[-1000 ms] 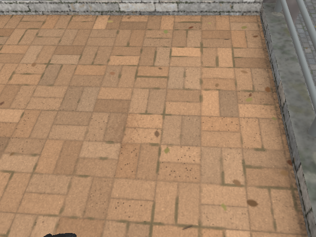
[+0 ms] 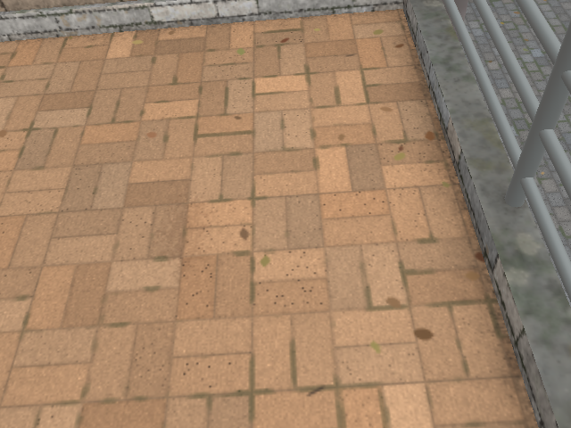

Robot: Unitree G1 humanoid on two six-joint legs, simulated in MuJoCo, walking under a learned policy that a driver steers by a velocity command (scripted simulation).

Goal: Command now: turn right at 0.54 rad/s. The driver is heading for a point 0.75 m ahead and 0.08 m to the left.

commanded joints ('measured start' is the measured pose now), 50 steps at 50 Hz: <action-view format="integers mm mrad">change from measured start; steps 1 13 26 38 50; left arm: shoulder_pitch -95 -50 -63 208 94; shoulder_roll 149 136 60 148 257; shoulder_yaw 27 22 20 52 70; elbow -113 -126 -46 34 119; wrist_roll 9 -10 21 14 -29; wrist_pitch -22 -16 -30 -116 -94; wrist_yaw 18 9 29 28 22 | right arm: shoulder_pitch -121 -116 -110 -187 90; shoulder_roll -52 -1 -49 -5 -88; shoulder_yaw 0 29 33 41 -7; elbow -119 -123 -141 -239 -154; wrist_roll -19 20 10 45 25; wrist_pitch -24 -31 -79 -81 -45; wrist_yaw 1 5 30 57 80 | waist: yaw -4 41 31 128 -79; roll -125 -213 65 -168 -95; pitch -103 -91 -39 75 -64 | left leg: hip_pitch -146 98 249 -395 400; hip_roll -12 -26 80 2 -104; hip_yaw -76 -57 -230 -123 114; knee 120 -355 -753 10 -508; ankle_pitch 110 57 258 -95 233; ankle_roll -13 -6 140 113 158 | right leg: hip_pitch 123 129 115 330 125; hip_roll -233 -170 -6 -427 -225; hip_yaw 306 358 64 606 -153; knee -224 -188 -113 -382 -72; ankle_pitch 481 334 81 -319 612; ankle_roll -200 -196 46 -264 -45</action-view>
